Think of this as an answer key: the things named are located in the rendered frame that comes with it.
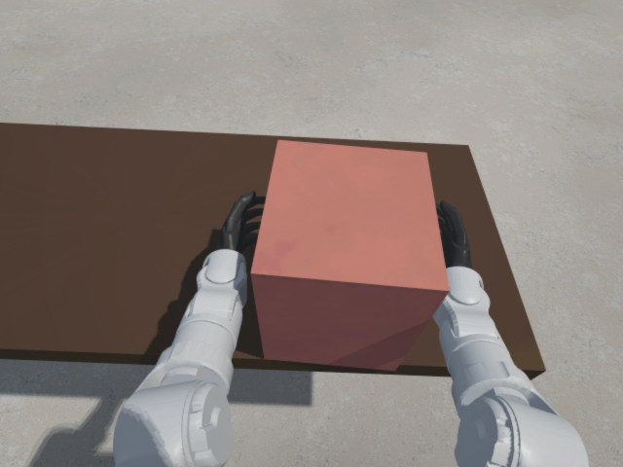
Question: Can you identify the right robot forearm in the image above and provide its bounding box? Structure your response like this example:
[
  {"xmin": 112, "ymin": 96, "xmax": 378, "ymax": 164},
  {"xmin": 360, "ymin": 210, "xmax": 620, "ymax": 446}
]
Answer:
[{"xmin": 433, "ymin": 267, "xmax": 589, "ymax": 467}]

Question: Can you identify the left robot hand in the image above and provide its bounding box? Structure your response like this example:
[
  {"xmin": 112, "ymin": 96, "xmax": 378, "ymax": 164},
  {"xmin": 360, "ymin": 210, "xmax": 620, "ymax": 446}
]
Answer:
[{"xmin": 215, "ymin": 191, "xmax": 266, "ymax": 254}]

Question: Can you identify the left robot forearm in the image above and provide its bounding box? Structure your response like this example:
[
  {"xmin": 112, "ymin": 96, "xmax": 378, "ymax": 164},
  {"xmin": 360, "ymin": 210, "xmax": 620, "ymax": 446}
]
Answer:
[{"xmin": 113, "ymin": 249, "xmax": 247, "ymax": 464}]

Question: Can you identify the table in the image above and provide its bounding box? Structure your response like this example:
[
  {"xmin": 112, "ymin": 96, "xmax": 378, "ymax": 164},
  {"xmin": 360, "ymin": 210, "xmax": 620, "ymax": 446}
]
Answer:
[{"xmin": 0, "ymin": 123, "xmax": 546, "ymax": 380}]

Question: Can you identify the carton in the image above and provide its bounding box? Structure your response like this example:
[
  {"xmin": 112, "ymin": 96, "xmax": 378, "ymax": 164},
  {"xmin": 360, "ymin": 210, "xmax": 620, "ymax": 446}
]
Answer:
[{"xmin": 250, "ymin": 140, "xmax": 450, "ymax": 371}]

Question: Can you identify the robot left upper arm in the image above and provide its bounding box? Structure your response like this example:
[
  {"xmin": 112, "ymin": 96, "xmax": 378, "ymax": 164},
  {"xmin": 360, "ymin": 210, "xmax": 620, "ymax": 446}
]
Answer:
[{"xmin": 114, "ymin": 379, "xmax": 235, "ymax": 467}]

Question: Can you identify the robot right upper arm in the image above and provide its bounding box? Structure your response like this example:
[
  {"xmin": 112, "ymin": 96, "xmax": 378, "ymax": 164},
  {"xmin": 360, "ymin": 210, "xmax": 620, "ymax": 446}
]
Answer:
[{"xmin": 455, "ymin": 395, "xmax": 588, "ymax": 467}]

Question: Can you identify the right robot hand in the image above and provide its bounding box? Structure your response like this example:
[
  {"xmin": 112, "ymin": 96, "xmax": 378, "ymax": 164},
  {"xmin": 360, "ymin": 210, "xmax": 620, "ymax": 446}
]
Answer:
[{"xmin": 435, "ymin": 200, "xmax": 472, "ymax": 269}]

